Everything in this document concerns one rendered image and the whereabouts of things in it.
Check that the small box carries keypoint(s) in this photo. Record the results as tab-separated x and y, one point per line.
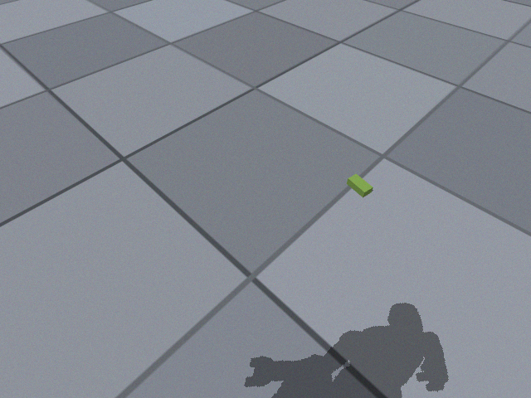
359	185

